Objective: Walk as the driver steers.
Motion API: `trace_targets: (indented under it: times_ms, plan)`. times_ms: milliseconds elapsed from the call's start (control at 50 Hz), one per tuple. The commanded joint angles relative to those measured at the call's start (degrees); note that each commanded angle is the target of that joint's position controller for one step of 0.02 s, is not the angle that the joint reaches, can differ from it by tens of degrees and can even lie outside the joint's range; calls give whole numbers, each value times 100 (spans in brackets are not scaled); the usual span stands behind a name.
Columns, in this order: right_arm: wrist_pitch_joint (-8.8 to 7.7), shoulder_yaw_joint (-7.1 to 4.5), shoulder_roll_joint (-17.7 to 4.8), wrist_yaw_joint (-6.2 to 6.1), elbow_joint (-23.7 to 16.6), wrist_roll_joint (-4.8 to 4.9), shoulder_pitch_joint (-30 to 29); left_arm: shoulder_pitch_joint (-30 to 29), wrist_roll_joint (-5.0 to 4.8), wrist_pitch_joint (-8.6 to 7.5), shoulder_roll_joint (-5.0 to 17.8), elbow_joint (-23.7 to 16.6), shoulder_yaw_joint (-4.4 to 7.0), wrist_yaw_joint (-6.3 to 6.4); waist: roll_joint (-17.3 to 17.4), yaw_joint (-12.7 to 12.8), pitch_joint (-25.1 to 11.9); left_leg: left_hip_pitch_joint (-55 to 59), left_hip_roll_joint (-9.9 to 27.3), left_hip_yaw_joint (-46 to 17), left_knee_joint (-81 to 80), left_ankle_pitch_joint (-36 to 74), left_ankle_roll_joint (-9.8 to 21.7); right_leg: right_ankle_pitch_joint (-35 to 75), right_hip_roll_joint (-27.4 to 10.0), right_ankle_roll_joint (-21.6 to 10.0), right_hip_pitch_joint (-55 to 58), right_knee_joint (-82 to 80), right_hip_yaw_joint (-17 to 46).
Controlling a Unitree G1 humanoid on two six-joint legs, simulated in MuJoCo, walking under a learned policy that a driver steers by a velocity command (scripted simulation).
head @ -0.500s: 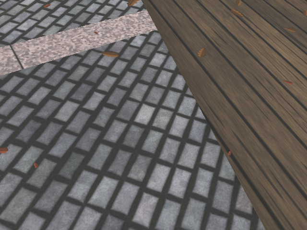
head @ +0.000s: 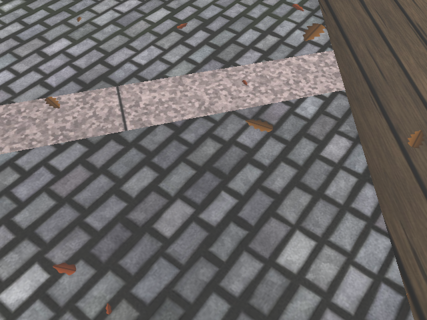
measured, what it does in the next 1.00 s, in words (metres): walks ahead, turning right: left foot, then right foot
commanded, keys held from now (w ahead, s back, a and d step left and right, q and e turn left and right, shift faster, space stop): w+e+shift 0.52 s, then e+shift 0.34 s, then shift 0.10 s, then q+shift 0.04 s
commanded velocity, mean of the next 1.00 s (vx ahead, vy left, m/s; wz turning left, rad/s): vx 0.72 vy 0.00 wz -0.81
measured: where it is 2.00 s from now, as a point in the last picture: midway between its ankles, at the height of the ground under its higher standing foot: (288, 137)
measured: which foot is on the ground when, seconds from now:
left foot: up 0.00-0.26, down 0.28-0.68, up 0.70-1.00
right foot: down 0.00-0.28, up 0.30-0.68, down 0.70-1.00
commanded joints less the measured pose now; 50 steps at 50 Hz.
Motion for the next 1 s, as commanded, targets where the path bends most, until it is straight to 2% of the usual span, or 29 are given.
trace_targets:
  times_ms: [20,60,120,200,240,260,280,300,320,340,360,400,440,520,580,640,660,680,700,720,740,760,780,800,820,840,900,960,1000]
  plan:
    - [19,110,-161,41,-723,-169,-194,358,-80,-196,227,-106,-25,15,-108,-336,68,-1484,600,-236,-630,-213,-269,-771,-1489,-1157,642,-1884,2966]
    - [43,205,-209,77,-1083,-101,-750,406,-73,-239,423,-193,15,51,-173,-361,367,-1485,772,-73,-1612,132,-498,-339,-1566,-1260,85,-2206,2828]
    - [16,349,-104,196,-1382,103,-1622,343,-109,-246,631,-376,117,18,-284,-124,467,46,492,331,-3408,1437,-656,268,-1107,-883,-839,-2550,2131]
    - [5,267,-344,69,-1425,145,-1701,806,-230,-198,790,-319,182,-25,-377,88,100,520,219,359,-4315,1757,-596,2032,-1240,-576,451,-1762,2214]
    - [-46,111,-619,-57,-1214,126,-908,921,-201,-155,972,-261,222,-10,-245,-285,-567,1600,-68,474,-4712,1035,-460,3407,-1043,-343,889,-220,1998]
    - [-85,-3,-844,-158,-1025,95,-23,759,-218,-168,1039,-317,248,-35,-254,-741,-1057,2809,264,263,-4585,840,-354,3097,-818,-229,302,1031,1876]
    - [-78,-185,-1366,-301,-922,-21,1237,523,-231,-228,605,-531,136,-37,164,-1290,-1876,4117,1593,-1020,-4669,-1010,-140,1540,-580,-173,-581,2780,1502]
    - [-28,-272,-1688,-293,-861,-139,1321,865,-497,-215,-68,-902,-51,5,1800,-901,-2739,5152,3125,-3976,-5627,-2544,436,-1526,-136,-31,-2081,4477,900]
    - [44,-297,-1332,-257,-865,-67,907,627,-335,-97,244,-841,-57,67,1260,-765,-2046,4454,2950,-4216,-5920,-3224,528,-1088,-703,-120,-2808,5007,673]
    - [40,-171,-758,-221,-909,-6,559,89,-193,-25,381,-822,-16,31,515,-811,-1233,3729,2605,-3183,-5871,-2511,394,-678,-922,-120,-2929,4875,588]
    - [29,-117,-534,-182,-783,5,490,-181,-131,18,291,-871,-17,-40,122,-708,-702,3038,2373,-2322,-5965,-1279,305,-485,-1096,-82,-2805,4630,572]
    - [-32,-62,-351,-166,-471,51,732,-479,41,165,87,-1024,-40,-181,347,-512,-252,2387,1999,-1135,-6048,177,83,-472,-1312,-38,-2673,4435,547]
    - [-113,-52,-229,-105,-239,212,846,-755,52,306,-84,-1269,-105,-271,456,-341,-127,2231,1945,-556,-6264,678,8,-324,-1464,-12,-2931,4425,476]
    - [-225,-66,-331,-101,-70,221,571,-1512,49,348,34,-1762,-195,-403,392,-46,237,1776,1654,897,-6617,2052,-183,807,-1461,-21,-2883,3653,212]
    - [-226,-71,-517,-168,80,284,708,-2079,112,278,-44,-1904,-310,-513,-88,-97,695,1353,1185,1865,-6460,4146,-391,1528,-922,-106,-1655,1668,-823]
    - [-144,-221,-1198,-276,12,354,901,-967,139,222,269,-1547,-197,-490,223,430,-145,1697,1398,1871,-4497,6691,-516,1491,-158,-313,165,997,-1140]
    - [-68,-479,-2044,-415,-384,620,349,-298,-441,145,855,-1580,124,-431,826,914,-746,1590,1485,1499,-3594,7293,-556,1500,-250,-413,1132,1057,-569]
    - [-21,-433,-1758,-445,-504,608,51,591,-488,155,1250,-1297,299,-300,485,1322,-1154,1023,1238,1476,-2115,5761,-714,2202,-413,-634,2371,347,-83]
    - [-38,-167,-761,-389,-615,317,453,421,-434,202,1523,-1232,332,-107,-1177,728,-989,-528,259,1425,-8,-894,-1010,4013,-1078,-849,3531,113,923]
    - [-121,-18,-540,-337,-825,135,1400,-72,-60,169,1962,-1704,313,-70,-1746,7,-2189,-1560,-184,285,1955,-2380,-1124,6627,-2295,-1912,4687,604,3341]
    - [-197,-76,-1067,-283,-1015,258,1217,-64,48,203,1819,-1939,347,-89,-840,336,-3366,-1844,-60,-703,2372,-2100,-1089,5797,-2679,-2446,5081,129,3991]
    - [-106,71,-824,64,-1069,61,1590,763,140,24,994,-1101,179,-224,-186,405,-3489,-2385,208,-1148,1967,-1271,-1217,4070,-2649,-2240,5004,-25,3769]
    - [-111,51,-939,12,-1172,81,823,361,4,-131,593,-1081,25,-267,682,255,-1823,-2640,293,-897,1331,-1286,-1186,3840,-2356,-1931,3662,-221,3559]
    - [-88,86,-896,-154,-1287,-157,836,3,94,-236,701,-957,-5,-265,637,-217,-1442,-2316,427,-778,843,-1246,-1314,4305,-2074,-1830,2577,-570,3139]
    - [-28,112,-929,-233,-1382,-255,848,-293,161,-299,781,-1011,-6,-286,307,-561,-1208,-1768,591,-648,520,-1255,-1362,4643,-1773,-1842,1577,-894,2875]
    - [47,154,-895,-277,-1444,-245,787,-485,146,-369,763,-1050,-43,-318,6,-717,-1071,-1350,631,-565,419,-1412,-1363,4991,-1615,-1847,836,-1063,2638]
    - [144,225,-828,-297,-1372,31,736,-759,154,-521,945,-1283,1,-403,288,-824,-956,-845,722,-305,-440,-761,-1362,4657,-1348,-1481,41,-1239,2224]
    - [257,263,-564,-136,-1326,118,320,-657,108,-555,1061,-1447,5,-301,56,-719,-673,-15,688,89,-1563,439,-1306,4119,-815,-829,-655,-1058,1639]
    - [367,267,-495,53,-1291,106,-4,-567,-34,-521,996,-1551,-3,-263,-223,-472,-444,126,655,170,-2284,1033,-1274,3629,-874,-615,-572,-1054,1563]
Velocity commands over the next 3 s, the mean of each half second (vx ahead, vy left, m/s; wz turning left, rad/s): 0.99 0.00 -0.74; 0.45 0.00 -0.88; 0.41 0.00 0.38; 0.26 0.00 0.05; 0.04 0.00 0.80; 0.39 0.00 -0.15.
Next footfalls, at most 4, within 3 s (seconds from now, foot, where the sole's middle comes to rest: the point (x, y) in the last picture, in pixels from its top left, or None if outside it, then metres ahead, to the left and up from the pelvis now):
0.28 left None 0.45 0.14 -0.76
0.70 right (286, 238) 0.76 -0.20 -0.76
1.14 left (263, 183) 0.99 -0.13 -0.76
1.42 left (264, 159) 1.10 -0.14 -0.76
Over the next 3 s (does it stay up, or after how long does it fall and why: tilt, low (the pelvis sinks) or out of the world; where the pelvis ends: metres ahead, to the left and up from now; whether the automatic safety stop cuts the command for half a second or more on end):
stays up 1.36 -0.21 0.02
